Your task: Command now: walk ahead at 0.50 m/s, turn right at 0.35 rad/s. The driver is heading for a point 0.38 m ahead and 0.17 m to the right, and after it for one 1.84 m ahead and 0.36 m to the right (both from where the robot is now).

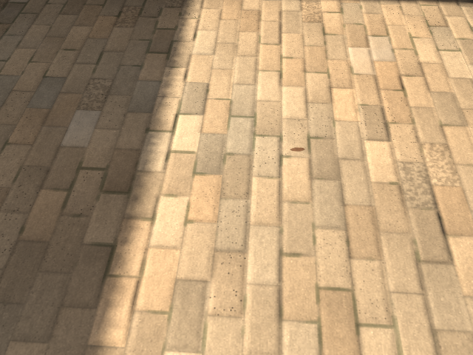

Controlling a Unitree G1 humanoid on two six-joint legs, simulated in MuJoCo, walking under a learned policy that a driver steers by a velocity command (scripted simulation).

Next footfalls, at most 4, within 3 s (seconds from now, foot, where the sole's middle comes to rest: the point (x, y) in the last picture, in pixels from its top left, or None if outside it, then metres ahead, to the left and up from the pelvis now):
0.12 right None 0.26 -0.13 -0.78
0.58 left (234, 352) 0.51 0.01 -0.78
0.88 right None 0.35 -0.21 -0.78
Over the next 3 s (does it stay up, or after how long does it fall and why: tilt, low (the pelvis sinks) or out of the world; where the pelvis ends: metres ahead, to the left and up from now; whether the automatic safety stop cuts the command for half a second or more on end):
stays up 0.48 -0.09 0.00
